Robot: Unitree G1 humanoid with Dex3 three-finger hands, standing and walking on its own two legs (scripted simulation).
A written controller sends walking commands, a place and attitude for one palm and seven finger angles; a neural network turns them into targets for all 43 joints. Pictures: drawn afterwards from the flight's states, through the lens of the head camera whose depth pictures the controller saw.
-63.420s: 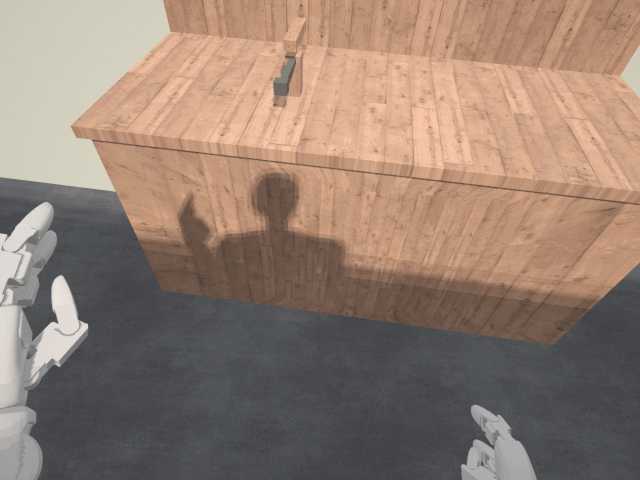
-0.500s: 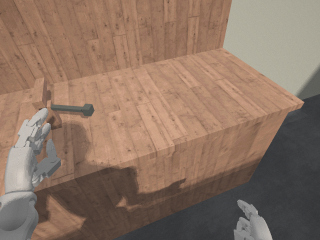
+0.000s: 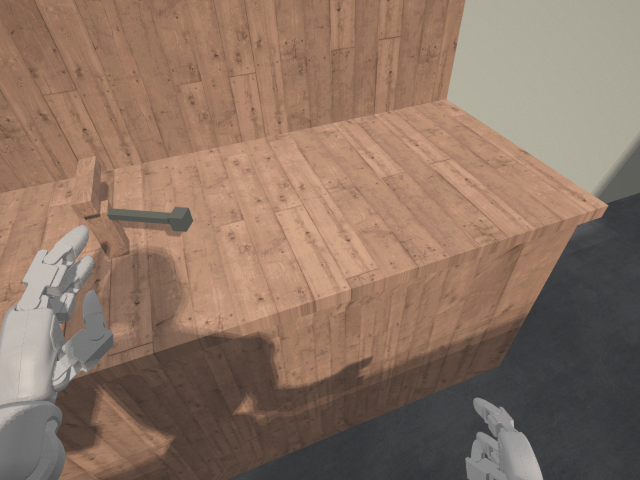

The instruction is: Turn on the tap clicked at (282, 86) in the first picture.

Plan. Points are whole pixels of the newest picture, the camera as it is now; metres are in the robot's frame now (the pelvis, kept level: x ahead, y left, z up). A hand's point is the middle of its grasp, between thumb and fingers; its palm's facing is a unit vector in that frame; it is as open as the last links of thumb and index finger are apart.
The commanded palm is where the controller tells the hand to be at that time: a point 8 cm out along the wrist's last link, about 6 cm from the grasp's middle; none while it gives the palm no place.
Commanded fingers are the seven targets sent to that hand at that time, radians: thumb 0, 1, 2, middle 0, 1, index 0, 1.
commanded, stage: step back with the hand held close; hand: left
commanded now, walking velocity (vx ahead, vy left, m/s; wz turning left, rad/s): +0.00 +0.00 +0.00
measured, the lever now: (180, 219) +0.47 +0.29 +0.08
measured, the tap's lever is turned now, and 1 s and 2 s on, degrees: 60 60 60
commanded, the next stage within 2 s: stop stepping back and stand still in 1.32 s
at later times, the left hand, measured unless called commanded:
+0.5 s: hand (60, 362) +0.17 +0.27 +0.15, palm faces +0.36 -0.84 -0.41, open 7.4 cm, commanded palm +0.12 +0.31 +0.17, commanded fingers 0.00 0.90 0.90 -0.20 -0.30 -0.20 -0.30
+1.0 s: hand out of the picture +0.12 +0.30 +0.15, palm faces +0.40 -0.87 -0.29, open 7.4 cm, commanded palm +0.05 +0.35 +0.17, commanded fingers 0.00 0.90 0.90 -0.20 -0.30 -0.20 -0.30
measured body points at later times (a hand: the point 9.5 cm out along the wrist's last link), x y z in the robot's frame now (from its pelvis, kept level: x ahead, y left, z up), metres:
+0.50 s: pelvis -0.04 +0.03 -0.01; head -0.03 +0.02 +0.44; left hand +0.14 +0.31 +0.18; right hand +0.14 -0.21 -0.09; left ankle +0.05 +0.10 -0.75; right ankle -0.04 -0.07 -0.75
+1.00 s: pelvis -0.10 +0.06 -0.03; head -0.09 +0.09 +0.42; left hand +0.09 +0.35 +0.16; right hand +0.09 -0.18 -0.09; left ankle +0.05 +0.10 -0.75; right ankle -0.04 -0.07 -0.74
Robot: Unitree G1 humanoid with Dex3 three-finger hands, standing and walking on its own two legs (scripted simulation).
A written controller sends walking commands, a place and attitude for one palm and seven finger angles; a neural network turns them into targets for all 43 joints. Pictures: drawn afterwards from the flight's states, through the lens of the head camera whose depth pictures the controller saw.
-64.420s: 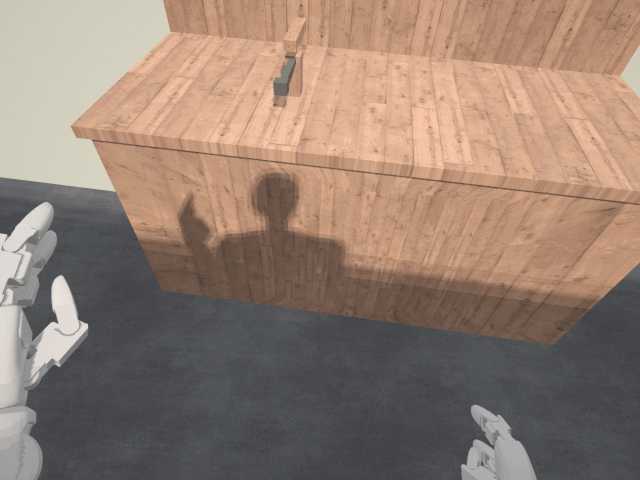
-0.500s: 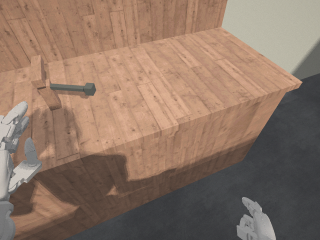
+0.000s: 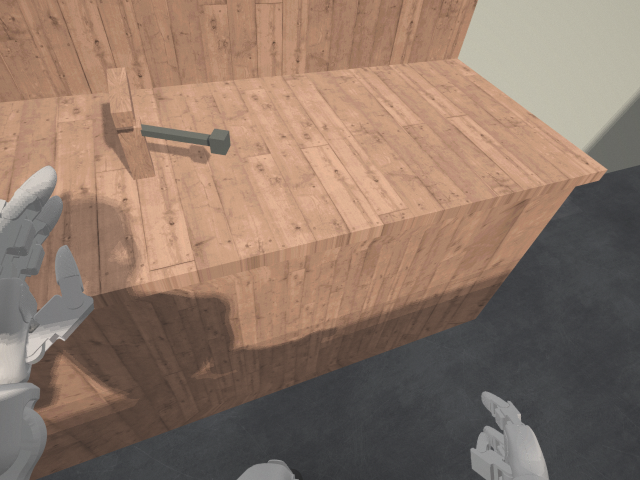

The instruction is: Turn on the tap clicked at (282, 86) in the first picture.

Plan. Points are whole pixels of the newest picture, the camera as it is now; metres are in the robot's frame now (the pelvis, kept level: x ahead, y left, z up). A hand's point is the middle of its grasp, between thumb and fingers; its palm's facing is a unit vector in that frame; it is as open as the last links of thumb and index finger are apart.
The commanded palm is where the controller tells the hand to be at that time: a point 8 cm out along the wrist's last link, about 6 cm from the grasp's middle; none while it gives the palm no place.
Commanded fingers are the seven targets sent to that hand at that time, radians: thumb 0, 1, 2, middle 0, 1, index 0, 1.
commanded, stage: step back with the hand held close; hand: left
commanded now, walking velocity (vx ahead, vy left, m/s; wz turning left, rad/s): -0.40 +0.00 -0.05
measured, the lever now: (220, 141) +0.57 +0.21 +0.10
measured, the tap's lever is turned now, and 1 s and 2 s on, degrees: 60 60 60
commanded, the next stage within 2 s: stop stepping back and stand still in 0.32 s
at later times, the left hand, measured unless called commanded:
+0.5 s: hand out of the picture +0.13 +0.30 +0.19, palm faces +0.23 -0.95 -0.20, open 7.4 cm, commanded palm +0.05 +0.35 +0.20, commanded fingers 0.00 0.90 0.90 -0.20 -0.30 -0.20 -0.30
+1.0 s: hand out of the picture -0.09 +0.38 +0.20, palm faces +0.22 -0.93 -0.28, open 7.4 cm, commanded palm -0.13 +0.44 +0.20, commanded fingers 0.00 0.90 0.90 -0.20 -0.30 -0.20 -0.30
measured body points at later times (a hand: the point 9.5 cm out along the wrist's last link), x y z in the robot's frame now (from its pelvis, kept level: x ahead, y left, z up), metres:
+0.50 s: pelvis -0.14 +0.08 +0.00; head -0.13 +0.14 +0.45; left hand +0.11 +0.35 +0.20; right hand +0.03 -0.15 -0.05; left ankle +0.03 +0.09 -0.72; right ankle -0.16 -0.09 -0.68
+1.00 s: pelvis -0.32 +0.18 +0.03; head -0.33 +0.22 +0.47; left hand -0.11 +0.43 +0.22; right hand -0.22 -0.03 -0.06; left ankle -0.25 +0.30 -0.71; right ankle -0.29 +0.06 -0.64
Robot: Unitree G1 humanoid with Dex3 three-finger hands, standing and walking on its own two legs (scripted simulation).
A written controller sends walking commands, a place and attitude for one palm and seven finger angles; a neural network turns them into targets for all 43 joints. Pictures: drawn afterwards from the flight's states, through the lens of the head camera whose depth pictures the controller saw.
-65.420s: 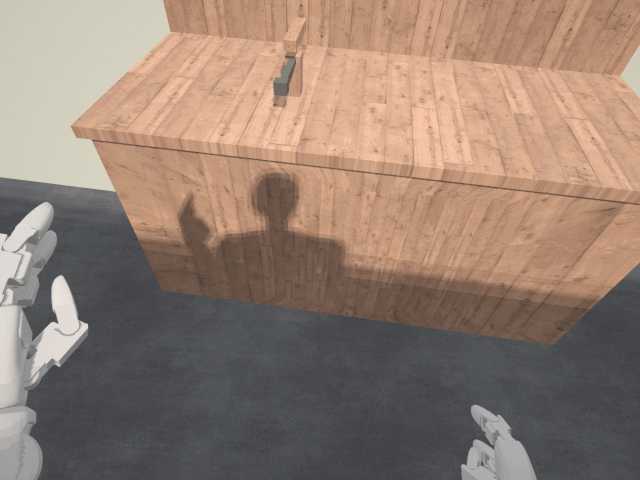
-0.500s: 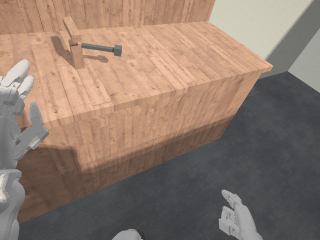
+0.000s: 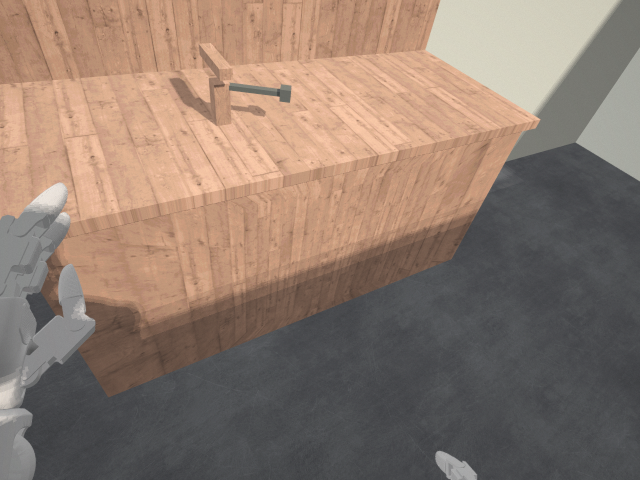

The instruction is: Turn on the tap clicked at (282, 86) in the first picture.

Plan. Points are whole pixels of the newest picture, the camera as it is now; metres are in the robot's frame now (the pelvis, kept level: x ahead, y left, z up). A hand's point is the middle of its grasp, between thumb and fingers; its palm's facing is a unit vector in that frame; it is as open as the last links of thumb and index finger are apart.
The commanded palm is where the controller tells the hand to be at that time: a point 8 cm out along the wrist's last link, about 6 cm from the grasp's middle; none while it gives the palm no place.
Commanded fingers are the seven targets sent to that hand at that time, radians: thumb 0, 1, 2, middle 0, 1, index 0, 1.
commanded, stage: stop stepping back and stand still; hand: left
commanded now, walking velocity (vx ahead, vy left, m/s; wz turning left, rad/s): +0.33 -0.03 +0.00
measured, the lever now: (285, 93) +0.88 +0.12 +0.08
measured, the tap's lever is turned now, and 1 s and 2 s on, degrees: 60 60 60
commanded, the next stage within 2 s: stand and check the lever's angle in 1.76 s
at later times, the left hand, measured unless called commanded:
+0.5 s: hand (57, 360) +0.17 +0.23 +0.18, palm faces +0.47 -0.78 -0.41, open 7.4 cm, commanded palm +0.10 +0.28 +0.17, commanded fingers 0.00 0.90 0.90 -0.20 -0.30 -0.20 -0.30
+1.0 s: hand (85, 341) +0.19 +0.23 +0.17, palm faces +0.47 -0.79 -0.39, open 7.4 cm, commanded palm +0.13 +0.27 +0.17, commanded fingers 0.00 0.90 0.90 -0.20 -0.30 -0.20 -0.30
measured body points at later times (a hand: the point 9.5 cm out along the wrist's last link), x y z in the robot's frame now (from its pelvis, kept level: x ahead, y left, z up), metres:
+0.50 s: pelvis -0.04 -0.02 -0.02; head -0.03 -0.02 +0.43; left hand +0.13 +0.27 +0.20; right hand +0.15 -0.23 -0.11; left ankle -0.02 +0.15 -0.75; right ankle +0.01 -0.09 -0.74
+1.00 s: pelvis +0.00 -0.02 -0.01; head +0.01 -0.04 +0.44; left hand +0.16 +0.27 +0.19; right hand +0.21 -0.26 -0.09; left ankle +0.00 +0.12 -0.75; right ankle +0.02 -0.09 -0.75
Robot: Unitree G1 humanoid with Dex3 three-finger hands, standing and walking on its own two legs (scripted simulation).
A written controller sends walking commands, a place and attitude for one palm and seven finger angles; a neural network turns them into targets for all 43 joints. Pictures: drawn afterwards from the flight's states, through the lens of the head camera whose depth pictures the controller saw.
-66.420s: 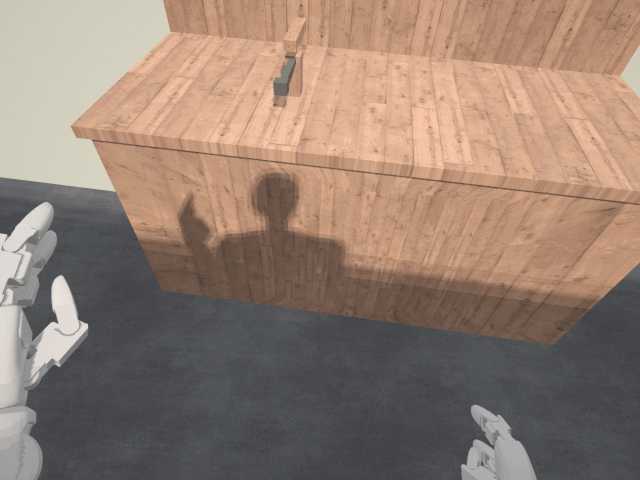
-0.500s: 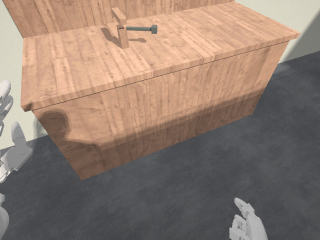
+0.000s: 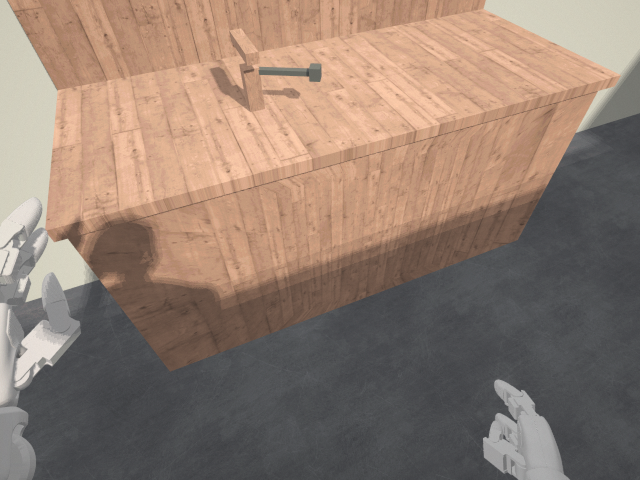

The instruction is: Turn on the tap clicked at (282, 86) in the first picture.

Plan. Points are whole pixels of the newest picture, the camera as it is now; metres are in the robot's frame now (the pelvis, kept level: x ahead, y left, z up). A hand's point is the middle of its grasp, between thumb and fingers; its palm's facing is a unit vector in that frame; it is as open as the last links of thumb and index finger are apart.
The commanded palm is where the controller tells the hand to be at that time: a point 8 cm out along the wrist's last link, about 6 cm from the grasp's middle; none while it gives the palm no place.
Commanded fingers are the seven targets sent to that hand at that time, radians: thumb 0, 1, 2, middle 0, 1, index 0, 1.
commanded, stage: stop stepping back and stand still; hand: left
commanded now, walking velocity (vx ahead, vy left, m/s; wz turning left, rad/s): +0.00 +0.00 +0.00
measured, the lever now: (315, 72) +0.89 +0.06 +0.09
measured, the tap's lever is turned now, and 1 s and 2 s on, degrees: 60 60 60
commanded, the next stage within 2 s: stand and check the lever's angle in 0.76 s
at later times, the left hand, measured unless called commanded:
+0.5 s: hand (36, 322) +0.22 +0.28 +0.16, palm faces +0.38 -0.86 -0.35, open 7.4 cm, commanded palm +0.17 +0.32 +0.18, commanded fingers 0.00 0.90 0.90 -0.20 -0.30 -0.20 -0.30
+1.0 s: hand (33, 316) +0.23 +0.29 +0.16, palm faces +0.38 -0.86 -0.35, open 7.4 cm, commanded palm +0.17 +0.33 +0.18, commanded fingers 0.00 0.90 0.90 -0.20 -0.30 -0.20 -0.30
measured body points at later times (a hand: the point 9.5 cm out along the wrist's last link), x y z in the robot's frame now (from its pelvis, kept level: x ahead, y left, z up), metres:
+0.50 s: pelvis +0.00 +0.05 +0.01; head +0.01 +0.05 +0.46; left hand +0.20 +0.32 +0.18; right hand +0.17 -0.18 -0.08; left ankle +0.01 +0.14 -0.74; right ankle +0.02 -0.07 -0.74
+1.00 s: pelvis +0.01 +0.05 +0.01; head +0.02 +0.05 +0.46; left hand +0.20 +0.33 +0.18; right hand +0.19 -0.17 -0.07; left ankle +0.01 +0.14 -0.74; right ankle +0.02 -0.07 -0.74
